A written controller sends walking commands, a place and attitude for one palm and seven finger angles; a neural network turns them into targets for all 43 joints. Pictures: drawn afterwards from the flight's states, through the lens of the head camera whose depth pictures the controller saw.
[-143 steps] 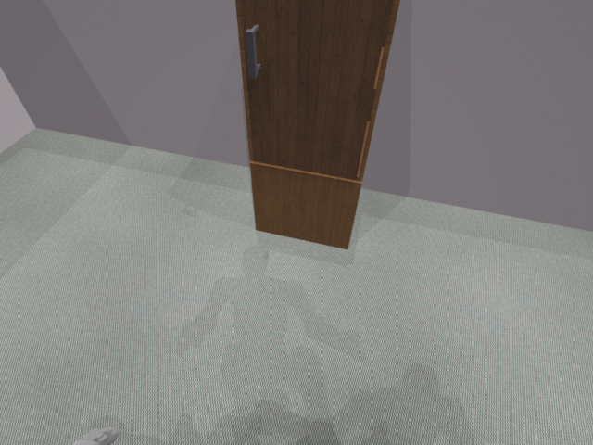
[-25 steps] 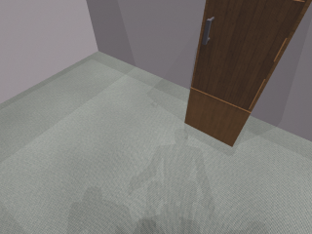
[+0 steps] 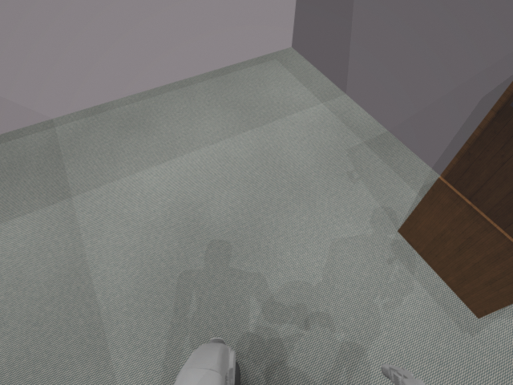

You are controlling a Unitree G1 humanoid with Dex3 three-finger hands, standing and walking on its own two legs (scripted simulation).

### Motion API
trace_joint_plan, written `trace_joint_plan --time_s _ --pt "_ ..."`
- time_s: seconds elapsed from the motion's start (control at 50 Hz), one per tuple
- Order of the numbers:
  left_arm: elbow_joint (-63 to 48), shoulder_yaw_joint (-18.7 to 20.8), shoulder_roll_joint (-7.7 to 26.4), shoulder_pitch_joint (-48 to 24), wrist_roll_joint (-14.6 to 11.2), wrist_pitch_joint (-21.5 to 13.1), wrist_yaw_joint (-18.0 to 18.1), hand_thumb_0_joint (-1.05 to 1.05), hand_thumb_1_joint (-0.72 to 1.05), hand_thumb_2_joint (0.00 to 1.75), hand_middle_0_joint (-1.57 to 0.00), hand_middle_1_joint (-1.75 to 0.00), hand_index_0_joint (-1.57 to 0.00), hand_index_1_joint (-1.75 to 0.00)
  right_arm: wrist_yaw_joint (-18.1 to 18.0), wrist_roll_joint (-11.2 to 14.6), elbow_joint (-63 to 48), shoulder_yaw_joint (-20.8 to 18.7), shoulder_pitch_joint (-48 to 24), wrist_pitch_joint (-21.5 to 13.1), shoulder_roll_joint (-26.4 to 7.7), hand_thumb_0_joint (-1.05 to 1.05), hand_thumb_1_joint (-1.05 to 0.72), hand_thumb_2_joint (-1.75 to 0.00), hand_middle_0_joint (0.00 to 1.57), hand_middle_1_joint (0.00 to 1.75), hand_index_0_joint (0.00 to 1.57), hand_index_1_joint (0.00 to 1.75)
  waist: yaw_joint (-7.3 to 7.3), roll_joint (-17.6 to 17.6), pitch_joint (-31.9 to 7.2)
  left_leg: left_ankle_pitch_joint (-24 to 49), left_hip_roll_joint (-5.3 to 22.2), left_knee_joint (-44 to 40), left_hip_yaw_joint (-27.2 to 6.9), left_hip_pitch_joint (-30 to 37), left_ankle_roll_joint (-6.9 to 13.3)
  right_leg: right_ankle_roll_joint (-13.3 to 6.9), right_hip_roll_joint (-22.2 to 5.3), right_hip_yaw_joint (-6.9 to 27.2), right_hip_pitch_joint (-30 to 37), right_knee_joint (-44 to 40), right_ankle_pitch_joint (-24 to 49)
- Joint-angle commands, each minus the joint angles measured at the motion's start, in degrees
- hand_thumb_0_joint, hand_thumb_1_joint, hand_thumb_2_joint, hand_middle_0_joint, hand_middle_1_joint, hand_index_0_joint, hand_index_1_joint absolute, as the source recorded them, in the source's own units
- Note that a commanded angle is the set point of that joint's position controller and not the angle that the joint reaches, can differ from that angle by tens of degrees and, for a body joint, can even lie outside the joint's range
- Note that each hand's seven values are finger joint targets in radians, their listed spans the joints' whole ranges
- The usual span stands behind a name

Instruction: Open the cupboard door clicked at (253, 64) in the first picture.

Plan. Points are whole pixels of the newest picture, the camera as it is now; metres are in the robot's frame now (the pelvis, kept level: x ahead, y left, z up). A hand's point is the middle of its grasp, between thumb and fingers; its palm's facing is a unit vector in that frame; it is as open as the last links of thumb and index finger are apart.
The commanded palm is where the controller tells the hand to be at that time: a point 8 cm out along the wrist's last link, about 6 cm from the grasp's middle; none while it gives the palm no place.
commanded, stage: turn to face it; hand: left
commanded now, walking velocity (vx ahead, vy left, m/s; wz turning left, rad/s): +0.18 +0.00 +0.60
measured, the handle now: out of the picture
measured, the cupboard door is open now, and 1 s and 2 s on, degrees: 0 0 0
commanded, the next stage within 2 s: take the last steps up to it in 1.86 s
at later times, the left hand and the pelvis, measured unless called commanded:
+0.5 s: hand (172, 314) +0.24 +0.20 -0.17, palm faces +0.01 -0.99 -0.16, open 7.3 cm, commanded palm none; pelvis +0.17 +0.02 +0.00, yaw -4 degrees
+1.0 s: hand (186, 260) +0.35 +0.20 -0.17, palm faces -0.28 -0.93 -0.22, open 7.4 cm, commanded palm none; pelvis +0.22 +0.03 +0.00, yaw -21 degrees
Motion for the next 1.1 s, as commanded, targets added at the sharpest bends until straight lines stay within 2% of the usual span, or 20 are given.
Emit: trace_joint_plan --time_s 0.0,0.02,0.04,0.06,0.08,0.12,0.16,0.22,0.46,0.54,0.56,0.58,0.6,0.62,0.74,0.9,0.96,0.98,1.02,1.08 --pt "-3.18 3.56 14.93 1.84 -0.27 -1.11 0.39 0.0 0.9 0.9 -0.2 -0.3 -0.2 -0.3 -1.02 0.14 -4.5 -0.31 3.17 -3.41 -3.16 0.0 -0.9 -0.9 0.2 0.3 0.2 0.3 -5.12 -8.82 -6.81 -5.4 -6.77 -11.22 6.06 11.45 3.93 -3.82 -16.37 3.08 4.13 15.37 71.57" --pt "-3.43 3.63 15.0 0.65 -0.69 -1.06 0.11 0.0 0.9 0.9 -0.2 -0.3 -0.2 -0.3 -1.43 -0.12 -3.05 -1.12 9.69 -3.59 -5.88 0.0 -0.9 -0.9 0.2 0.3 0.2 0.3 -8.47 -6.74 -11.5 -0.81 -7.34 -16.94 4.93 22.8 4.81 -2.04 -15.11 1.74 -0.66 27.75 66.82" --pt "-5.31 3.57 14.8 -0.81 -1.48 -1.28 -0.56 0.0 0.9 0.9 -0.2 -0.3 -0.2 -0.3 -2.04 -0.47 -1.82 -2.29 17.0 -3.77 -10.33 0.0 -0.9 -0.9 0.2 0.3 0.2 0.3 -12.29 -2.44 -18.26 13.94 1.01 -18.44 -4.76 41.79 8.2 0.36 -11.7 2.61 -15.76 43.72 44.26" --pt "-8.03 2.73 10.38 -1.76 -2.25 -1.21 -1.25 0.0 0.9 0.9 -0.2 -0.3 -0.2 -0.3 -2.97 0.1 -0.74 -3.77 21.25 -4.18 -17.01 0.0 -0.9 -0.9 0.2 0.3 0.2 0.3 -12.11 10.36 -23.3 45.98 20.5 -16.71 -31.66 54.81 17.39 2.92 -1.16 7.91 -37.59 62.18 -10.85" --pt "-9.03 2.77 11.17 -4.82 -2.09 -0.14 -0.37 0.0 0.9 0.9 -0.2 -0.3 -0.2 -0.3 -3.52 1.99 0.06 -3.44 21.54 -3.91 -16.58 0.0 -0.9 -0.9 0.2 0.3 0.2 0.3 -11.23 1.48 -25.51 52.83 23.31 -19.85 -29.49 54.22 19.16 1.5 -2.14 16.57 -39.81 66.31 -9.54" --pt "-6.94 2.41 8.05 -5.23 -1.71 0.65 0.31 0.0 0.9 0.9 -0.2 -0.3 -0.2 -0.3 -4.8 1.59 -2.2 -1.59 12.51 -5.13 -9.97 0.0 -0.9 -0.9 0.2 0.3 0.2 0.3 -6.83 -4.11 -15.37 45.64 19.74 -23.79 -19.18 39.74 13.16 1.89 -5.36 19.17 -39.37 64.11 -2.47" --pt "-3.5 2.04 5.52 -2.36 -0.71 2.17 0.13 0.0 0.9 0.9 -0.2 -0.3 -0.2 -0.3 -5.03 1.27 -1.49 0.21 8.03 -6.12 -4.75 0.0 -0.9 -0.9 0.2 0.3 0.2 0.3 -3.24 -0.23 -7.25 44.03 13.74 -27.23 -9.09 27.06 8.26 2.05 -5.59 19.39 -32.96 56.14 1.38" --pt "-1.89 2.06 4.76 0.63 -0.83 3.9 0.09 0.0 0.9 0.9 -0.2 -0.3 -0.2 -0.3 -5.19 1.31 0.13 1.0 6.94 -6.44 -3.24 0.0 -0.9 -0.9 0.2 0.3 0.2 0.3 -0.83 4.81 -6.25 42.85 11.23 -29.53 -3.73 22.71 7.18 2.04 -4.01 19.22 -28.21 48.08 5.0" --pt "-10.51 3.69 6.88 -18.0 -0.45 5.81 -1.78 0.0 0.9 0.9 -0.2 -0.3 -0.2 -0.3 -5.7 0.27 0.68 -1.35 11.45 -3.81 -5.6 0.0 -0.9 -0.9 0.2 0.3 0.2 0.3 -4.93 8.35 -0.19 36.16 15.38 -24.57 0.97 31.86 7.39 1.23 -1.12 14.15 -32.88 26.93 5.9" --pt "-10.85 4.18 8.87 -13.85 -0.25 4.77 -2.01 0.0 0.9 0.9 -0.2 -0.3 -0.2 -0.3 -5.4 0.61 0.12 -2.25 11.27 -3.17 -8.12 0.0 -0.9 -0.9 0.2 0.3 0.2 0.3 -2.13 6.01 -4.48 41.89 15.45 -12.23 3.52 33.32 4.61 -0.77 2.16 12.06 -22.95 16.38 7.26" --pt "-9.64 4.7 10.9 -8.68 -0.04 3.84 -1.98 0.0 0.9 0.9 -0.2 -0.3 -0.2 -0.3 -5.14 1.06 -0.51 -2.38 10.85 -3.15 -8.55 0.0 -0.9 -0.9 0.2 0.3 0.2 0.3 0.57 3.42 -7.66 38.15 13.2 -1.94 5.5 29.44 2.11 -1.78 1.5 13.54 -14.1 8.98 16.76" --pt "-8.55 5.88 16.84 -3.85 0.39 2.7 -1.38 0.0 0.9 0.9 -0.2 -0.3 -0.2 -0.3 -4.71 1.73 -2.21 -1.98 11.3 -3.06 -5.71 0.0 -0.9 -0.9 0.2 0.3 0.2 0.3 2.12 -11.69 -12.64 10.86 5.88 15.35 7.7 14.02 -1.81 -7.71 -11.34 31.95 -0.43 6.34 44.28" --pt "-7.67 6.45 20.5 -1.47 -1.08 2.82 -0.81 0.0 0.9 0.9 -0.2 -0.3 -0.2 -0.3 -4.92 1.81 -4.69 -1.27 8.54 -2.87 -3.84 0.0 -0.9 -0.9 0.2 0.3 0.2 0.3 2.14 -15.01 -14.71 -25.97 -1.71 27.0 2.11 3.85 -4.21 -15.75 -21.39 44.05 2.95 6.07 69.45" --pt "-8.51 6.21 18.68 -3.4 -1.53 3.32 -0.03 0.0 0.9 0.9 -0.2 -0.3 -0.2 -0.3 -5.7 1.79 -5.22 -1.13 6.4 -2.33 -4.4 0.0 -0.9 -0.9 0.2 0.3 0.2 0.3 1.97 -8.86 -13.32 -25.13 1.16 28.04 -6.0 2.45 -3.5 -17.77 -21.07 40.24 1.0 5.66 63.41" --pt "-12.47 5.15 15.09 -17.94 -0.85 3.56 0.05 0.0 0.9 0.9 -0.2 -0.3 -0.2 -0.3 -4.69 1.0 -2.38 -1.11 9.0 -0.31 -3.02 0.0 -0.9 -0.9 0.2 0.3 0.2 0.3 -4.41 -4.69 -7.8 -12.18 2.95 17.01 -5.78 7.47 -5.39 -11.21 -9.89 30.13 -16.91 0.27 34.0" --pt "-12.3 6.24 17.19 -16.81 -0.45 4.72 -1.04 0.0 0.9 0.9 -0.2 -0.3 -0.2 -0.3 -4.84 1.49 -5.0 -1.01 5.59 -1.43 -3.15 0.0 -0.9 -0.9 0.2 0.3 0.2 0.3 -2.21 -10.49 -7.95 -12.88 -1.35 -3.93 -3.76 12.92 -5.22 -11.05 -7.1 36.82 -17.4 2.68 27.66" --pt "-13.2 6.45 16.91 -19.41 -0.83 5.33 -1.02 0.0 0.9 0.9 -0.2 -0.3 -0.2 -0.3 -5.34 1.8 -4.1 -1.25 9.98 -2.11 -3.82 0.0 -0.9 -0.9 0.2 0.3 0.2 0.3 -4.78 -10.58 -9.09 -6.26 -2.24 -17.25 -3.14 22.44 -4.78 -7.77 -5.13 37.89 -21.48 7.07 26.33" --pt "-13.98 6.02 15.47 -20.45 -1.27 5.58 -1.13 0.0 0.9 0.9 -0.2 -0.3 -0.2 -0.3 -5.59 1.74 -3.43 -1.49 12.66 -2.59 -5.54 0.0 -0.9 -0.9 0.2 0.3 0.2 0.3 -6.15 -6.62 -10.17 -2.9 0.19 -24.27 -4.62 29.57 -3.96 -5.26 -2.33 35.76 -26.03 10.84 21.83" --pt "-16.33 5.16 11.01 -19.7 -1.38 5.83 -1.68 0.0 0.9 0.9 -0.2 -0.3 -0.2 -0.3 -5.39 0.99 -5.18 -2.97 12.29 -2.6 -14.17 0.0 -0.9 -0.9 0.2 0.3 0.2 0.3 -5.73 18.26 -7.49 0.87 24.36 -34.26 -27.2 30.1 4.84 1.0 6.48 21.83 -39.33 35.14 -10.93" --pt "-13.56 6.78 13.99 -18.55 -0.22 6.81 -2.57 0.0 0.9 0.9 -0.2 -0.3 -0.2 -0.3 -5.65 0.53 -7.55 -1.16 3.64 -2.78 -8.06 0.0 -0.9 -0.9 0.2 0.3 0.2 0.3 -2.59 10.65 -1.49 -1.95 17.79 -34.63 -16.26 18.0 5.42 2.06 2.65 23.17 -36.21 50.11 -2.65"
